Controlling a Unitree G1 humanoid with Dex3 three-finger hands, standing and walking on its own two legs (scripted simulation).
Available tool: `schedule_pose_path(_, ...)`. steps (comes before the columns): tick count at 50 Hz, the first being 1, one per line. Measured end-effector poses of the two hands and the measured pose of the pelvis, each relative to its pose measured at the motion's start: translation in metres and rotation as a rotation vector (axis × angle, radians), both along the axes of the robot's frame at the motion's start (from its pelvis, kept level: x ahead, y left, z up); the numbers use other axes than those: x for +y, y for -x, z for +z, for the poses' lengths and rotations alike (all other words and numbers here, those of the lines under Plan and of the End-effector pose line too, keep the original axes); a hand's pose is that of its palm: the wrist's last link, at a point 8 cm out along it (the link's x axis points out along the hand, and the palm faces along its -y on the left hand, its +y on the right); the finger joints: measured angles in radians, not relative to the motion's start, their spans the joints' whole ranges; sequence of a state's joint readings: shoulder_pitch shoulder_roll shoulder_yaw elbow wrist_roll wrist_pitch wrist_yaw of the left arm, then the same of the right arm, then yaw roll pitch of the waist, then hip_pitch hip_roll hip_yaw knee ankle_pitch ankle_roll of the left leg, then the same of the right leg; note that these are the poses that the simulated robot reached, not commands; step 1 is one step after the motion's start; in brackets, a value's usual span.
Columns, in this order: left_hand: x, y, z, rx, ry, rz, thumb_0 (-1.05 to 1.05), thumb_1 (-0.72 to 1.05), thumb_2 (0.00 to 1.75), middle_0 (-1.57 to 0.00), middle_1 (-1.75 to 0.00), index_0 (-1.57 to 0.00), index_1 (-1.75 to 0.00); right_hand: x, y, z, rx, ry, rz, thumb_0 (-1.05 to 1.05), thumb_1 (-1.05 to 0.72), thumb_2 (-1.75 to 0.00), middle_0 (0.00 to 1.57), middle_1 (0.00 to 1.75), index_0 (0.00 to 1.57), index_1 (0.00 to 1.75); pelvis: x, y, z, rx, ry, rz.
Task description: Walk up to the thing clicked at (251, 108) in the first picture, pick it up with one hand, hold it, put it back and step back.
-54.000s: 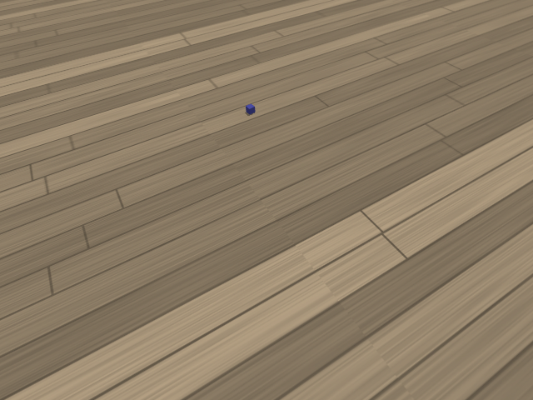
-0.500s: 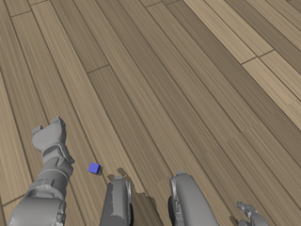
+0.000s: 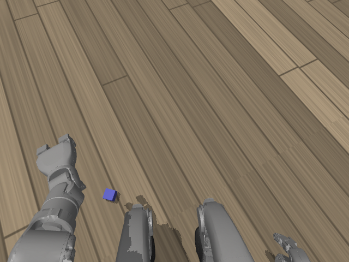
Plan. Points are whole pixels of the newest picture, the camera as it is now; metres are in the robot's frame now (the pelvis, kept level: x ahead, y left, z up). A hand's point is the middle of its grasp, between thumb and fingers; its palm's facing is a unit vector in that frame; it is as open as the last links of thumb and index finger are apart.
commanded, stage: go down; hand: left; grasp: from above
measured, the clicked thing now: (110, 194) +0.35 +0.28 -0.57
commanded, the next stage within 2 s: approach in 0.24 s
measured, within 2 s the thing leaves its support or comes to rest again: neither
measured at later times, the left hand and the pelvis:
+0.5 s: hand (73, 171) +0.36 +0.27 -0.14, palm faces -0.39 -0.19 -0.90, open 13.1 cm; pelvis +0.00 +0.00 +0.00, yaw +0 degrees
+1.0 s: hand (99, 188) +0.34 +0.26 -0.35, palm faces -0.41 -0.20 -0.89, open 12.4 cm; pelvis -0.04 +0.00 -0.16, yaw -2 degrees
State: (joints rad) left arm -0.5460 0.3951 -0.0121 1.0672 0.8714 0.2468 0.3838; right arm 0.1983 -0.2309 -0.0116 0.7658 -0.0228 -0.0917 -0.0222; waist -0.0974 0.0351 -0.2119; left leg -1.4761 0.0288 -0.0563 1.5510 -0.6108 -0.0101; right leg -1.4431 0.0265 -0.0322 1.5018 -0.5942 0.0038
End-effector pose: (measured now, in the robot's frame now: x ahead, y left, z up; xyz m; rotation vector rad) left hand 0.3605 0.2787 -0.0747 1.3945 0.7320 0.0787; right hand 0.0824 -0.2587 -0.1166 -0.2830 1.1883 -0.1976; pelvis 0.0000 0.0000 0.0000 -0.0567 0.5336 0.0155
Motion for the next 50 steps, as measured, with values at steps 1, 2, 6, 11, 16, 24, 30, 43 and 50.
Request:
schedule_pose_path(1,0.0,0.0,0.0,-0.001,-0.001,-0.003,0.0,-0.32,0.75,-0.23,-0.98,-0.27,-0.94,0.0,0.0,0.001,0.001,0.002,-0.002,0.0,-0.91,-0.9,0.2,0.3,0.2,0.3,0.0,0.0,0.0,0.0,0.0,0.0)
schedule_pose_path(2,-0.001,0.0,0.001,-0.003,-0.001,-0.006,0.0,-0.32,0.75,-0.23,-0.98,-0.27,-0.94,0.0,0.0,0.001,0.002,0.003,-0.004,0.0,-0.91,-0.9,0.2,0.3,0.2,0.3,0.001,-0.001,0.001,0.0,0.001,0.0)
schedule_pose_path(6,0.0,0.0,0.002,0.001,-0.001,-0.008,0.0,-0.32,0.75,-0.24,-0.97,-0.27,-0.93,0.0,0.001,0.004,0.003,0.007,-0.01,0.0,-0.91,-0.9,0.2,0.3,0.2,0.3,0.003,-0.001,0.003,-0.003,0.003,-0.001)
schedule_pose_path(11,0.001,0.0,0.001,0.013,-0.001,-0.003,0.0,-0.32,0.75,-0.23,-0.97,-0.27,-0.93,0.002,0.001,0.005,0.004,0.006,-0.003,0.0,-0.91,-0.9,0.2,0.3,0.2,0.3,0.004,-0.002,0.004,0.0,0.002,0.001)
schedule_pose_path(16,-0.002,-0.001,-0.001,0.012,-0.001,-0.011,0.0,-0.32,0.75,-0.23,-0.98,-0.27,-0.94,0.002,0.001,0.002,0.008,0.0,-0.001,0.0,-0.91,-0.9,0.2,0.3,0.2,0.3,0.003,-0.002,0.002,0.003,0.001,0.002)
schedule_pose_path(24,-0.008,-0.001,-0.002,0.02,-0.007,-0.035,0.0,-0.35,0.77,-0.25,-0.94,-0.26,-0.92,0.003,0.002,0.002,0.01,-0.006,-0.003,0.0,-0.91,-0.9,0.2,0.3,0.2,0.3,0.002,-0.002,0.003,0.002,-0.001,-0.001)
schedule_pose_path(30,-0.008,0.0,-0.036,0.062,-0.01,-0.043,0.0,-0.33,0.74,-0.27,-0.92,-0.29,-0.9,-0.003,0.003,-0.016,0.015,0.004,0.04,0.0,-0.91,-0.9,0.2,0.3,0.2,0.3,0.0,0.0,-0.018,0.046,-0.001,-0.001)
schedule_pose_path(43,-0.017,0.008,-0.152,0.019,0.002,-0.101,0.0,-0.3,0.71,-0.31,-0.91,-0.33,-0.89,-0.014,0.019,-0.117,0.082,-0.01,0.097,0.0,-0.92,-0.9,0.2,0.3,0.2,0.3,-0.003,0.028,-0.113,0.108,0.005,-0.016)
schedule_pose_path(50,-0.017,0.014,-0.214,0.044,0.012,-0.057,0.0,-0.26,0.69,-0.35,-0.87,-0.36,-0.85,-0.003,0.039,-0.168,0.116,-0.058,0.138,0.0,-0.91,-0.9,0.2,0.3,0.2,0.3,-0.004,0.04,-0.161,0.111,0.011,-0.027)
